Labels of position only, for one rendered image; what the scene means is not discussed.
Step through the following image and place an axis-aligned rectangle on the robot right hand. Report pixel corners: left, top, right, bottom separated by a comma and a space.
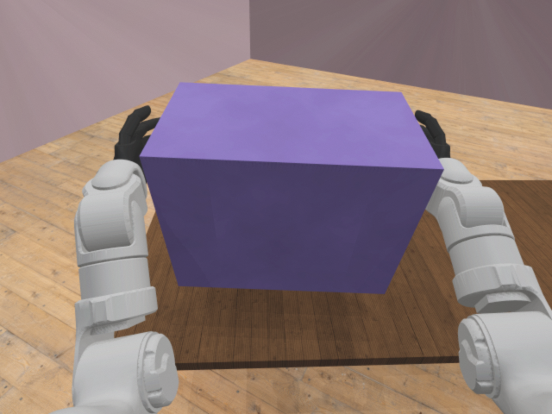
415, 110, 450, 159

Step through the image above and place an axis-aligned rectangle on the robot left forearm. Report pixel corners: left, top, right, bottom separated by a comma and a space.
72, 160, 158, 406

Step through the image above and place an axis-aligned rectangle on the robot right forearm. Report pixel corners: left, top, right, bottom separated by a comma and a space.
425, 158, 552, 320

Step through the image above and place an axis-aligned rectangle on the carton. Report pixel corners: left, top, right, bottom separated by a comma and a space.
139, 82, 444, 294

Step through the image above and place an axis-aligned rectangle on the left robot upper arm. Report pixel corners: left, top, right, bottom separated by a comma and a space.
49, 331, 179, 414

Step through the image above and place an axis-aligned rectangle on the robot left hand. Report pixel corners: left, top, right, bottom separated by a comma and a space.
113, 105, 160, 183

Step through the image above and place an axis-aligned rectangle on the right robot upper arm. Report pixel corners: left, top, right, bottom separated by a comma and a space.
458, 311, 552, 414

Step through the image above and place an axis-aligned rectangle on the table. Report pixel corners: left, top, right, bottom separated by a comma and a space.
114, 180, 552, 371

